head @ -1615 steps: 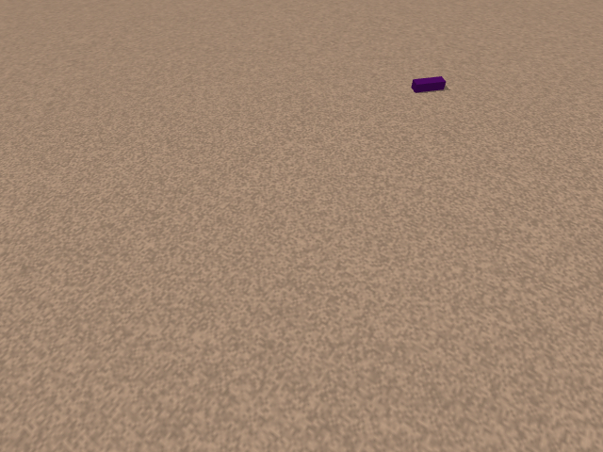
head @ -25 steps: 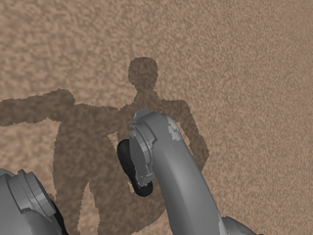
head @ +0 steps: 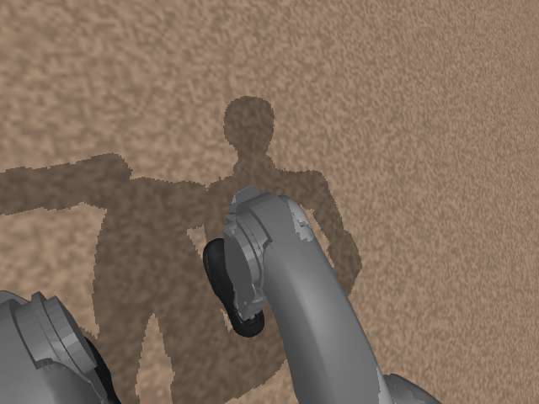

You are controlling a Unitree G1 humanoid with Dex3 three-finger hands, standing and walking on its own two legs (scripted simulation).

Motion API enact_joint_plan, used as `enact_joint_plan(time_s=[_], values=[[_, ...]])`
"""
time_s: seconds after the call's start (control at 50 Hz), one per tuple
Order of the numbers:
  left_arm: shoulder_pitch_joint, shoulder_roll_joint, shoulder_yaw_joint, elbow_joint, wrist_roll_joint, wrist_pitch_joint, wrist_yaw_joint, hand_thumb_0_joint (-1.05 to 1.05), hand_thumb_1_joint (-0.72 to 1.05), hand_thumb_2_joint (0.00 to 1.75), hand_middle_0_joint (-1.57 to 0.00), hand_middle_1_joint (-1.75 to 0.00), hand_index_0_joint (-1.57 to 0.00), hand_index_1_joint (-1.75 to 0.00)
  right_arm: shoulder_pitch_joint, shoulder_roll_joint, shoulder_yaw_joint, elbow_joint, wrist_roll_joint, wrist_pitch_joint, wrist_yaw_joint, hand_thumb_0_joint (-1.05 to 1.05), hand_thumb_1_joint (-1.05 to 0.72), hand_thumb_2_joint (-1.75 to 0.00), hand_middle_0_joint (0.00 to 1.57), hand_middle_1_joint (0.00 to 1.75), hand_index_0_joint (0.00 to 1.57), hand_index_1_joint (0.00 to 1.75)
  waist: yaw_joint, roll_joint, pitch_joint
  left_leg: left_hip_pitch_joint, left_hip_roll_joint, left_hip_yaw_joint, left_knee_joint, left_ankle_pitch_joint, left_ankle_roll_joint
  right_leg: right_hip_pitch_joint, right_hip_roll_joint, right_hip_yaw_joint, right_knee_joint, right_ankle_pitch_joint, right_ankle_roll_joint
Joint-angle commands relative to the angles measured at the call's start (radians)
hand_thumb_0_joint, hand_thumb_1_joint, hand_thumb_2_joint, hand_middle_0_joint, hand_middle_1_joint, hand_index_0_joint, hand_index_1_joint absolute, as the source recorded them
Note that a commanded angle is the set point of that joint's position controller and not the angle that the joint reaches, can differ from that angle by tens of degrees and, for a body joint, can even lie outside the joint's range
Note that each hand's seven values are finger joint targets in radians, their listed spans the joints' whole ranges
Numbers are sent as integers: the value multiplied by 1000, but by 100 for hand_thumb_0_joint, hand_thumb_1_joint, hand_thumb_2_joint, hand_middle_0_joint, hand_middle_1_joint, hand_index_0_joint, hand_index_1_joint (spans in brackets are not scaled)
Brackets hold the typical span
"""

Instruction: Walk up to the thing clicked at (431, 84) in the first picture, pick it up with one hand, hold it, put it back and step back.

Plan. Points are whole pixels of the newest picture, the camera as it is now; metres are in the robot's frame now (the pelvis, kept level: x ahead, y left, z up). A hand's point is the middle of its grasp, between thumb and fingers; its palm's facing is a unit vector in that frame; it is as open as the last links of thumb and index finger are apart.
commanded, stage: settle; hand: left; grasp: from above
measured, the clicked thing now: out of the picture +0.45 +0.36 -0.29
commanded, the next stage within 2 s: lift in 0.86 s
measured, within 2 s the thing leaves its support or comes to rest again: leaves its support in 0.26 s
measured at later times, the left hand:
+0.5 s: hand out of the picture +0.45 +0.36 -0.21, palm faces -0.23 -0.31 -0.92, open 9.7 cm
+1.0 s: hand out of the picture +0.44 +0.34 -0.14, palm faces -0.22 -0.32 -0.92, open 9.8 cm
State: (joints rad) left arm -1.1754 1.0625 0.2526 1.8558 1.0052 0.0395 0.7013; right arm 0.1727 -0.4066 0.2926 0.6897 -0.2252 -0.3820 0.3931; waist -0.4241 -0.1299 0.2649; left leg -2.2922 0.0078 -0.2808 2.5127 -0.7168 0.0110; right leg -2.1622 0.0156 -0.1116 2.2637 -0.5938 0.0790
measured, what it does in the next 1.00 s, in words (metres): stands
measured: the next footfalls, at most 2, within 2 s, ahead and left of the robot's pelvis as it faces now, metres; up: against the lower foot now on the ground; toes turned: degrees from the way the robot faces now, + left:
none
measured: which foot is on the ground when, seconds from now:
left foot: down 0.00-1.00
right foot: down 0.00-1.00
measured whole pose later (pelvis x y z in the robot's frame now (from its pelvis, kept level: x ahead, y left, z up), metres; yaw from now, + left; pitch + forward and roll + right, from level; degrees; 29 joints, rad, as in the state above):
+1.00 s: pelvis +0.02 -0.02 +0.03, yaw +7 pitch +35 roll -8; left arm -1.08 0.70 0.24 1.55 0.92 0.23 0.52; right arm 0.19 -0.34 0.08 0.80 -0.16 -0.28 0.28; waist -0.29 0.03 -0.03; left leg -2.28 0.01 -0.16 2.36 -0.71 -0.03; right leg -2.24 -0.02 -0.01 2.25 -0.63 0.07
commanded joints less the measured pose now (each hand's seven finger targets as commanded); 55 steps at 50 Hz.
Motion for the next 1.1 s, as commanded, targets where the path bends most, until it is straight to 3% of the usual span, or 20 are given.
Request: enact_joint_plan(time_s=[0.0,0.14,0.16,0.2,0.28,0.34,0.38,0.46,0.54,0.6,0.66,0.8,0.86,0.92,0.94,0.96,0.98,1.02,1.06,1.08], values=[[-194,192,-32,-85,7,7,29,0,55,53,-98,-54,-99,-53,230,-343,-92,42,6,4,-2,0,-90,-90,20,30,20,30,-90,540,-616,507,38,88,-310,201,-23,321,26,-166,-145,198,-82],[-219,183,-16,-183,-17,29,13,0,60,57,-102,-54,-103,-54,238,-342,-124,46,14,11,-3,0,-90,-90,20,30,20,30,-60,605,-688,564,39,92,-332,237,-33,302,22,-160,-137,220,-90],[-213,199,4,-209,-14,32,18,0,60,58,-102,-56,-103,-55,244,-352,-134,45,17,14,-3,0,-90,-90,20,30,20,30,-46,634,-721,597,42,86,-344,273,-39,302,19,-160,-138,238,-93],[-226,182,-5,-256,-11,32,21,0,60,55,-102,-52,-103,-52,242,-339,-140,40,20,17,-3,0,-90,-90,20,30,20,30,-41,647,-744,590,40,98,-334,270,-34,308,23,-151,-142,242,-95],[-209,173,23,-279,-24,48,8,0,62,56,-106,-49,-105,-50,252,-329,-164,67,27,27,-2,0,-90,-90,20,30,20,30,-25,635,-764,570,33,123,-330,259,-31,309,19,-140,-142,238,-96],[-205,125,16,-343,-39,64,-17,0,64,59,-107,-51,-106,-52,247,-317,-190,67,39,30,-3,0,-89,-90,20,30,20,30,6,664,-811,597,31,122,-365,232,-34,270,16,-138,-146,203,-104],[-198,73,-21,-403,-35,81,-42,0,61,59,-106,-50,-105,-51,244,-301,-202,61,46,40,-8,0,-89,-90,20,30,20,30,20,682,-867,626,28,137,-365,276,-36,279,22,-125,-150,233,-108],[-119,-7,-43,-387,-45,124,-73,0,61,59,-105,-51,-104,-52,248,-283,-231,72,71,60,-17,0,-89,-90,20,30,20,30,59,618,-874,558,18,154,-390,220,-24,273,27,-115,-160,202,-111],[-107,-62,-43,-395,-62,153,-104,0,57,56,-101,-49,-101,-50,258,-264,-247,87,79,71,-26,0,-88,-89,20,30,20,30,67,547,-861,517,12,161,-388,233,-17,235,23,-103,-158,204,-110],[-146,-103,-60,-391,-59,152,-118,0,57,60,-102,-52,-102,-53,262,-257,-257,96,77,69,-39,0,-88,-89,20,30,20,30,54,490,-816,473,7,161,-402,169,-11,211,16,-93,-174,153,-108],[-181,-73,-56,-411,-55,131,-130,0,58,64,-104,-55,-103,-56,261,-251,-266,103,71,59,-63,0,-88,-90,20,30,20,30,52,456,-817,457,-1,175,-412,94,-3,231,19,-74,-205,88,-104],[-257,-81,-40,-447,-67,156,-95,0,57,69,-103,-58,-102,-59,246,-220,-271,103,71,66,-103,0,-88,-90,20,30,20,30,90,501,-972,532,-1,210,-429,131,-13,263,2,-51,-212,109,-110],[-267,-73,-27,-465,-72,177,-100,0,61,74,-106,-60,-105,-61,251,-202,-277,113,74,81,-118,0,-88,-89,20,30,20,30,108,529,-1029,561,-2,234,-422,200,-17,300,0,-36,-206,162,-114],[-244,-67,-19,-489,-67,198,-122,0,65,82,-110,-61,-107,-64,252,-190,-283,115,81,99,-122,0,-88,-89,20,30,20,30,126,518,-1066,547,-7,253,-407,254,-8,325,-5,-26,-202,200,-112],[-222,-101,-35,-448,-73,203,-135,0,73,74,-117,-65,-115,-65,249,-183,-287,121,80,103,-122,0,-92,-91,20,30,20,30,124,498,-1046,525,-6,262,-408,250,-6,344,0,-22,-209,198,-111],[-222,-83,-18,-473,-71,204,-145,0,65,78,-109,-57,-107,-57,257,-185,-291,125,83,107,-123,0,-87,-89,20,30,20,30,128,482,-1056,520,-8,259,-399,265,-1,343,-2,-22,-209,209,-108],[-208,-95,-28,-451,-71,207,-160,0,73,70,-117,-62,-115,-62,257,-183,-296,124,84,110,-124,0,-92,-91,20,30,20,30,122,460,-1031,504,-8,262,-408,250,3,353,-1,-19,-225,199,-106],[-179,-101,-25,-486,-80,209,-186,0,74,68,-116,-56,-115,-57,258,-173,-307,121,92,119,-127,0,-90,-90,20,30,20,30,161,478,-1067,513,-13,271,-428,258,1,375,-4,-12,-229,195,-110],[-137,-143,-45,-483,-91,215,-217,0,72,68,-115,-57,-114,-57,266,-166,-318,119,99,126,-128,0,-91,-90,20,30,20,30,168,462,-1079,529,-14,273,-448,262,0,400,-4,-13,-237,195,-110],[-146,-120,-35,-529,-92,213,-231,0,73,67,-115,-58,-114,-58,264,-168,-329,115,108,134,-131,0,-91,-90,20,30,20,30,182,450,-1107,533,-17,273,-453,258,5,405,-6,-10,-248,191,-110]])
